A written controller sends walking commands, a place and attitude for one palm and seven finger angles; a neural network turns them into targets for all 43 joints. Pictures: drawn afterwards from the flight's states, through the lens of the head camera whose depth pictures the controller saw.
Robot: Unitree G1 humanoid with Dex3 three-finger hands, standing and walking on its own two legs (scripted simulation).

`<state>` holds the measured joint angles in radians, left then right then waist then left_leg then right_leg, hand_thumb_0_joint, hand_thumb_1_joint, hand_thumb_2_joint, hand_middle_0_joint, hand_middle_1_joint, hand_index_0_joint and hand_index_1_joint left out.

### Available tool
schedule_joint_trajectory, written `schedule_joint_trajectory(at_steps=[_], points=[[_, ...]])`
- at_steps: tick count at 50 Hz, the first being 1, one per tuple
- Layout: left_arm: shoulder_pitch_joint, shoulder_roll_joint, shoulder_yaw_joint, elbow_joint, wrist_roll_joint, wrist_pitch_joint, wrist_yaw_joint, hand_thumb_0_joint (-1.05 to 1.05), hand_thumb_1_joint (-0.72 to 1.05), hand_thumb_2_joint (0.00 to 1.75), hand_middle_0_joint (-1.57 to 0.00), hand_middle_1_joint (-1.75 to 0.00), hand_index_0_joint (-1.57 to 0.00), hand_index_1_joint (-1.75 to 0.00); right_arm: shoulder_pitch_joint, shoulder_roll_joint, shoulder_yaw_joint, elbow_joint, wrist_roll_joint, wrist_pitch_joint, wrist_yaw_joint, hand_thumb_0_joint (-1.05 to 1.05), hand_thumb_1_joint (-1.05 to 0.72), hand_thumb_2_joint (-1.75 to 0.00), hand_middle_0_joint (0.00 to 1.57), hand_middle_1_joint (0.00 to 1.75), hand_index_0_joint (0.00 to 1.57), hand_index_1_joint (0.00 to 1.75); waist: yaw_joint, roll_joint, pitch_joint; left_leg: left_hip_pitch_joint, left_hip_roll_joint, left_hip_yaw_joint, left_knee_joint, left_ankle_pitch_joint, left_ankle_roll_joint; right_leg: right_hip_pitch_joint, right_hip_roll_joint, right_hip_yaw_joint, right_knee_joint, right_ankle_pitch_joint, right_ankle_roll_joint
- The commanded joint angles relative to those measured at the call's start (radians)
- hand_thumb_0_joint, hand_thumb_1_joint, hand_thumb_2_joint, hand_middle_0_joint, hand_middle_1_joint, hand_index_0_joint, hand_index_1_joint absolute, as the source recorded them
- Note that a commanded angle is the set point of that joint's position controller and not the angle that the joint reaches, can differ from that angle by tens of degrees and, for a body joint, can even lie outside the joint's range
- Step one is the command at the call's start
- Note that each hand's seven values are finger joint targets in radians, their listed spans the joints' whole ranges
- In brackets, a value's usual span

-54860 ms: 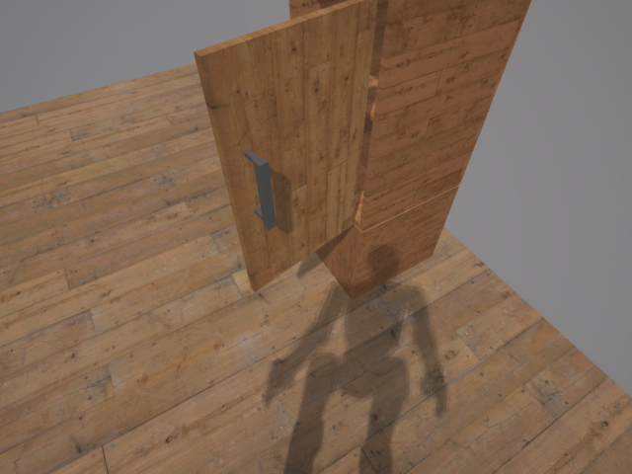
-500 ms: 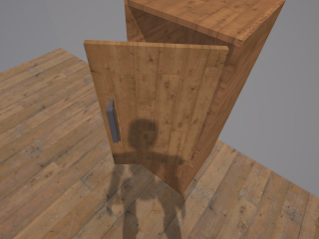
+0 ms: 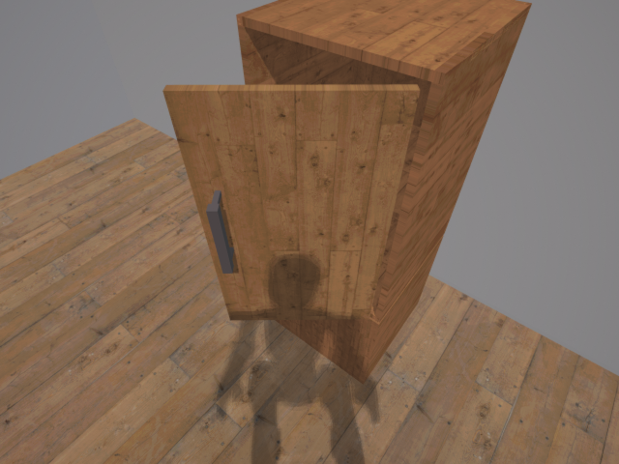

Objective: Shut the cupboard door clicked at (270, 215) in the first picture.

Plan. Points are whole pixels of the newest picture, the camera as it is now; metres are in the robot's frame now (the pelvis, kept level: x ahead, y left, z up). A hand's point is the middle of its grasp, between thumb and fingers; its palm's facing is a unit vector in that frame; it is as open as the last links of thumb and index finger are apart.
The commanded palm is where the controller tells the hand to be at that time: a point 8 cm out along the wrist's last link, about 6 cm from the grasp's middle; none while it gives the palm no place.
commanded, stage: shuffle to correct the standing spot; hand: left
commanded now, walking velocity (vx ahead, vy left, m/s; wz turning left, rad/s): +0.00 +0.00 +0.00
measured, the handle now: (222, 233) +0.49 +0.19 -0.01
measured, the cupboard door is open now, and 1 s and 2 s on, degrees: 38 38 38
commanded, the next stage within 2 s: come to a stop and stand still in 0.30 s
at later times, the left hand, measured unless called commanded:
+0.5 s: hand out of the picture +0.00 +0.15 -0.19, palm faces +0.05 -0.99 -0.15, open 7.4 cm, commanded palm none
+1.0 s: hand out of the picture +0.05 +0.20 -0.17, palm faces +0.02 -0.96 -0.27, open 7.3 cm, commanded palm none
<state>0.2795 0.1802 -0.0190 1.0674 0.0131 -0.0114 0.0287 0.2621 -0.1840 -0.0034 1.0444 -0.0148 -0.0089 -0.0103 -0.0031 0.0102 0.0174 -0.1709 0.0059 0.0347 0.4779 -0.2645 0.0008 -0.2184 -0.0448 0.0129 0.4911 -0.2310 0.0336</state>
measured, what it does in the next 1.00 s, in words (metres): stands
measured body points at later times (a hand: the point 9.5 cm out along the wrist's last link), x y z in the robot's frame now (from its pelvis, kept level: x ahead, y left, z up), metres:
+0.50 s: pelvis +0.04 -0.01 -0.01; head +0.05 +0.00 +0.44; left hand +0.00 +0.20 -0.17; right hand +0.01 -0.23 -0.16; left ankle +0.00 +0.12 -0.74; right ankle +0.02 -0.14 -0.74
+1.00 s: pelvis -0.01 +0.00 -0.01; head -0.02 -0.01 +0.44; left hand +0.05 +0.25 -0.15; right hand +0.07 -0.24 -0.15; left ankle +0.00 +0.12 -0.74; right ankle +0.02 -0.14 -0.74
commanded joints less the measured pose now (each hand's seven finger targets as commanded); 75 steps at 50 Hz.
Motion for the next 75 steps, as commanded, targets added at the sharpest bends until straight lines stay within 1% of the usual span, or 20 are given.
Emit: schedule_joint_trajectory(at_steps=[1,4,10,17,20,23,25,28,33,40,41,42,43,44,47,49,51,55,62,75], points=[[0.029,0.127,0.024,-0.042,-0.002,-0.016,0.007,0.0,0.9,0.9,-0.2,-0.3,-0.2,-0.3,0.035,-0.11,-0.017,-0.023,0.003,-0.019,-0.004,0.0,-0.9,-0.9,0.2,0.3,0.2,0.3,-0.002,-0.03,0.057,-0.067,0.066,-0.074,-0.126,0.024,0.015,-0.026,-0.054,0.077,-0.125,-0.027,-0.055],[0.032,0.123,0.024,-0.039,-0.001,-0.015,0.007,0.0,0.9,0.9,-0.2,-0.3,-0.2,-0.3,0.039,-0.103,-0.015,-0.009,0.004,-0.019,-0.005,0.0,-0.9,-0.9,0.2,0.3,0.2,0.3,0.0,-0.035,0.061,-0.076,0.067,-0.074,-0.13,0.022,0.013,-0.016,-0.056,0.072,-0.131,-0.022,-0.054],[0.08,0.1,0.036,-0.027,0.008,0.001,-0.003,0.0,0.9,0.9,-0.2,-0.3,-0.2,-0.3,0.058,-0.093,-0.022,0.008,-0.01,0.0,0.0,0.0,-0.9,-0.9,0.2,0.3,0.2,0.3,0.008,-0.011,0.115,-0.152,0.072,-0.089,-0.136,-0.291,0.026,-0.073,-0.03,0.07,-0.108,-0.308,-0.07],[0.126,0.073,0.044,-0.021,0.008,-0.013,-0.01,0.0,0.9,0.9,-0.2,-0.3,-0.2,-0.3,0.098,-0.071,-0.028,0.013,-0.007,-0.015,-0.006,0.0,-0.9,-0.9,0.2,0.3,0.2,0.3,0.004,0.006,0.13,-0.152,0.095,-0.111,-0.113,-0.25,0.052,-0.087,-0.017,0.055,-0.056,-0.242,-0.09],[0.153,0.066,0.047,-0.007,0.008,-0.023,-0.01,0.0,0.9,0.9,-0.2,-0.3,-0.2,-0.3,0.11,-0.059,-0.026,0.017,-0.004,-0.026,-0.009,0.0,-0.9,-0.9,0.2,0.3,0.2,0.3,0.009,-0.012,0.107,-0.15,0.087,-0.096,-0.053,-0.11,0.058,-0.044,-0.031,0.049,-0.032,-0.127,-0.092],[0.167,0.058,0.045,0.016,0.004,-0.029,0.0,0.0,0.9,0.9,-0.2,-0.3,-0.2,-0.3,0.122,-0.036,-0.014,0.036,0.001,-0.035,-0.019,0.0,-0.9,-0.9,0.2,0.3,0.2,0.3,0.007,-0.041,0.053,-0.086,0.067,-0.038,0.027,0.173,0.036,0.016,-0.055,0.037,0.003,0.217,-0.085],[0.171,0.057,0.042,0.027,0.0,-0.03,0.008,0.0,0.9,0.9,-0.2,-0.3,-0.2,-0.3,0.128,-0.03,-0.011,0.051,0.005,-0.035,-0.027,0.0,-0.9,-0.9,0.2,0.3,0.2,0.3,0.004,-0.019,0.015,-0.042,0.072,-0.028,0.047,0.323,0.022,0.056,-0.062,0.023,0.036,0.45,-0.074],[0.16,0.059,0.038,0.029,-0.007,-0.031,0.02,0.0,0.9,0.9,-0.2,-0.3,-0.2,-0.3,0.118,-0.031,-0.013,0.061,0.012,-0.03,-0.038,0.0,-0.9,-0.9,0.2,0.3,0.2,0.3,0.001,-0.016,-0.011,0.0,0.081,-0.032,0.034,0.531,0.006,0.103,-0.072,0.016,0.037,0.673,-0.056],[0.117,0.074,0.052,-0.017,-0.002,-0.013,0.029,0.0,0.9,0.9,-0.2,-0.3,-0.2,-0.3,0.087,-0.051,-0.037,0.038,0.014,-0.015,-0.043,0.0,-0.9,-0.9,0.2,0.3,0.2,0.3,0.001,-0.027,-0.033,0.044,0.095,-0.029,0.031,0.61,0.012,0.081,-0.071,0.015,0.062,0.637,-0.051],[0.063,0.074,0.052,-0.058,0.002,0.004,0.021,0.0,0.9,0.9,-0.2,-0.3,-0.2,-0.3,0.018,-0.058,-0.04,-0.002,0.008,-0.007,-0.032,0.0,-0.9,-0.9,0.2,0.3,0.2,0.3,0.009,0.014,-0.036,0.01,0.1,-0.046,-0.02,0.409,0.025,0.058,-0.056,0.038,0.017,0.376,-0.052],[0.099,0.138,0.063,-0.029,0.009,-0.004,0.054,0.0,0.9,0.9,-0.2,-0.3,-0.2,-0.3,-0.032,-0.142,-0.056,-0.067,0.022,-0.009,-0.024,0.0,-0.9,-0.9,0.2,0.3,0.2,0.3,0.009,0.025,-0.054,0.018,0.133,-0.01,0.14,0.535,-0.011,0.022,-0.095,0.051,0.007,0.588,-0.044],[0.082,0.172,0.063,-0.05,0.008,-0.016,0.049,0.0,0.9,0.9,-0.2,-0.3,-0.2,-0.3,-0.048,-0.121,-0.044,-0.107,0.017,-0.007,-0.016,0.0,-0.9,-0.9,0.2,0.3,0.2,0.3,0.0,0.034,-0.031,-0.045,0.082,-0.001,0.137,0.422,-0.016,0.056,-0.125,0.058,0.017,0.723,-0.065],[0.062,0.158,0.059,-0.068,0.006,-0.018,0.042,0.0,0.9,0.9,-0.2,-0.3,-0.2,-0.3,0.025,-0.082,-0.046,-0.097,0.01,-0.017,-0.014,0.0,-0.9,-0.9,0.2,0.3,0.2,0.3,-0.022,-0.001,-0.137,-0.01,0.081,-0.026,0.065,0.319,-0.001,0.089,-0.117,0.065,0.089,0.635,-0.084],[0.032,0.135,0.05,-0.087,0.003,-0.01,0.036,0.0,0.9,0.9,-0.2,-0.3,-0.2,-0.3,0.031,-0.101,-0.047,-0.103,0.007,-0.016,-0.017,0.0,-0.9,-0.9,0.2,0.3,0.2,0.3,-0.015,-0.004,-0.157,0.003,0.098,-0.048,0.051,0.332,0.013,0.081,-0.087,0.037,0.089,0.454,-0.076],[-0.006,0.13,0.041,-0.11,0.005,0.006,0.019,0.0,0.9,0.9,-0.2,-0.3,-0.2,-0.3,-0.03,-0.116,-0.043,-0.131,0.001,-0.009,-0.015,0.0,-0.9,-0.9,0.2,0.3,0.2,0.3,0.006,0.057,-0.01,-0.08,0.117,-0.102,-0.045,0.183,0.04,-0.01,-0.031,0.027,0.012,0.064,-0.062],[-0.019,0.141,0.037,-0.119,0.009,0.011,0.01,0.0,0.9,0.9,-0.2,-0.3,-0.2,-0.3,-0.052,-0.134,-0.044,-0.154,-0.002,0.0,-0.006,0.0,-0.9,-0.9,0.2,0.3,0.2,0.3,0.004,-0.022,0.099,-0.163,0.089,-0.118,-0.105,-0.092,0.037,-0.074,-0.026,0.057,-0.054,-0.13,-0.06],[-0.02,0.163,0.041,-0.134,0.012,0.012,0.005,0.0,0.9,0.9,-0.2,-0.3,-0.2,-0.3,-0.039,-0.154,-0.049,-0.157,-0.008,0.003,0.002,0.0,-0.9,-0.9,0.2,0.3,0.2,0.3,-0.002,-0.008,0.135,-0.197,0.071,-0.124,-0.139,-0.236,0.035,-0.116,-0.022,0.07,-0.078,-0.245,-0.062],[0.008,0.167,0.045,-0.143,0.011,0.012,0.0,0.0,0.9,0.9,-0.2,-0.3,-0.2,-0.3,-0.001,-0.152,-0.046,-0.151,-0.013,0.009,0.007,0.0,-0.9,-0.9,0.2,0.3,0.2,0.3,-0.004,-0.057,0.098,-0.193,0.051,-0.11,-0.125,-0.259,0.035,-0.134,-0.025,0.088,-0.104,-0.321,-0.059],[0.012,0.173,0.053,-0.144,0.006,0.002,-0.003,0.0,0.9,0.9,-0.2,-0.3,-0.2,-0.3,0.06,-0.135,-0.041,-0.116,-0.01,0.003,0.005,0.0,-0.9,-0.9,0.2,0.3,0.2,0.3,-0.016,-0.076,0.057,-0.153,0.04,-0.101,-0.097,-0.192,0.031,-0.157,-0.043,0.118,-0.135,-0.341,-0.072],[0.105,0.092,0.047,-0.054,0.009,0.007,-0.01,0.0,0.9,0.9,-0.2,-0.3,-0.2,-0.3,0.043,-0.137,-0.043,-0.044,-0.005,0.0,-0.006,0.0,-0.9,-0.9,0.2,0.3,0.2,0.3,0.019,0.037,0.07,-0.275,0.08,-0.176,-0.191,-0.347,0.04,-0.061,0.011,0.082,-0.032,-0.218,-0.056]])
